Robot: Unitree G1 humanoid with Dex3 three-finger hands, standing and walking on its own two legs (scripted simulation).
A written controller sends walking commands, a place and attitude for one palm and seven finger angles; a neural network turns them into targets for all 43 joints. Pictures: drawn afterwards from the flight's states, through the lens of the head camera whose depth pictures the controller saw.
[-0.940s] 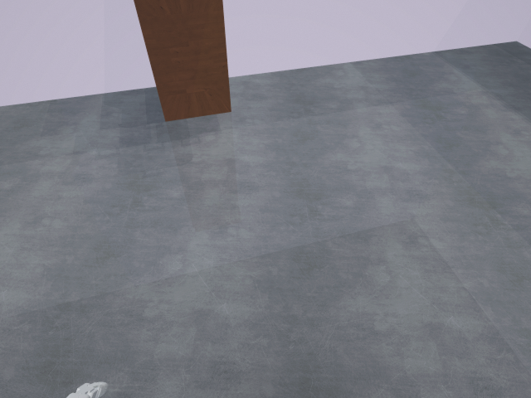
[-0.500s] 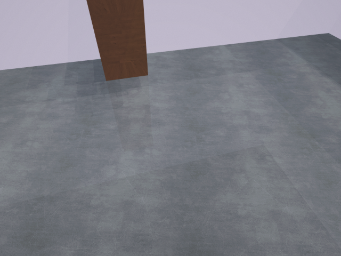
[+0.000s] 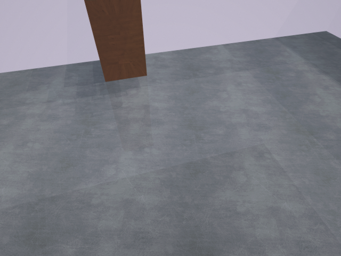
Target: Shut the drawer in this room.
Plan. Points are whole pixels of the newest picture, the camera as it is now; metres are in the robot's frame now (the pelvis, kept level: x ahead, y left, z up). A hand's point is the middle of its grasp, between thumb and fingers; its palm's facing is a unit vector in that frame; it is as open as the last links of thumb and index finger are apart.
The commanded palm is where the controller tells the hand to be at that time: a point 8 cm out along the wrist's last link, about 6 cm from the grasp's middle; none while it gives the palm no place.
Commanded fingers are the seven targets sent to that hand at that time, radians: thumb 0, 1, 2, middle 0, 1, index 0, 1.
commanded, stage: turn or walk to find it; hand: left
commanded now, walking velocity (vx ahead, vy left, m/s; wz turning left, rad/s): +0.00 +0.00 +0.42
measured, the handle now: out of the picture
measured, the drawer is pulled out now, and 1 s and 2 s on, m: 0.22 0.22 0.22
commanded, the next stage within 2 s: stand and wait in 0.08 s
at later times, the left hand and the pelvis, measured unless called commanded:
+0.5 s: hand out of the picture +0.03 +0.22 -0.17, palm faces +0.02 -0.96 -0.27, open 7.4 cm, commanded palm none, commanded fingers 0.00 0.90 0.90 -0.20 -0.30 -0.20 -0.30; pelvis +0.00 +0.00 +0.00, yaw +2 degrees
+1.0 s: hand out of the picture +0.06 +0.23 -0.17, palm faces +0.09 -0.95 -0.29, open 7.4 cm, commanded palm none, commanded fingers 0.00 0.90 0.90 -0.20 -0.30 -0.20 -0.30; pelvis +0.00 +0.00 -0.01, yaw +6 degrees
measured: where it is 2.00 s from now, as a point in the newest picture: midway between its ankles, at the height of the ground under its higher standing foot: outside the picture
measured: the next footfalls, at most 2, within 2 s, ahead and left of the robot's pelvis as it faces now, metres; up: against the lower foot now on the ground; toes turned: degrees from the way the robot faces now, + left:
right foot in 1.32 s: +0.02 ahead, -0.12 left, +0.00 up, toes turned +12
left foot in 1.72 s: -0.05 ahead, +0.10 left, +0.00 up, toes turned +21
